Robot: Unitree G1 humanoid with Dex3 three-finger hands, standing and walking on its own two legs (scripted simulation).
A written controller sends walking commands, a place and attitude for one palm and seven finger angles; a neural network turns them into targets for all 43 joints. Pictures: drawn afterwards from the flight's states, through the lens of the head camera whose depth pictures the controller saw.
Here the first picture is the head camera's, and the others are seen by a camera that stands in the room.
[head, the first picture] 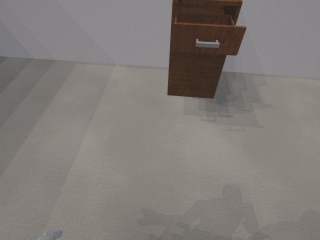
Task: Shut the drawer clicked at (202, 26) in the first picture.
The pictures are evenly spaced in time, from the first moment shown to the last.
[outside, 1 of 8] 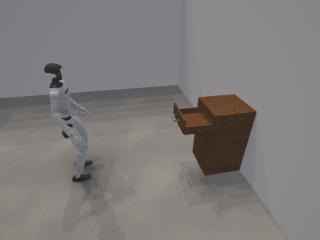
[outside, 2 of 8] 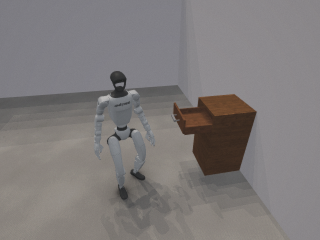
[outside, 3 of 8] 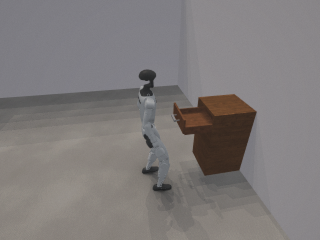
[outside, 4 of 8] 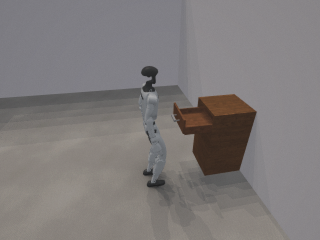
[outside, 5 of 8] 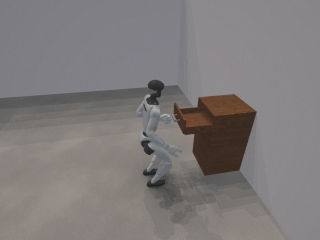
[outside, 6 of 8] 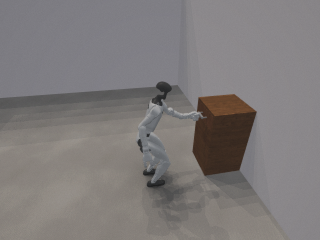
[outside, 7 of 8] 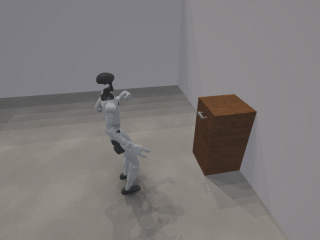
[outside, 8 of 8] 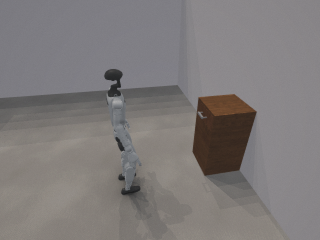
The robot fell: no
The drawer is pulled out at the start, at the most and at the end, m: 0.30 0.30 0.00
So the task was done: yes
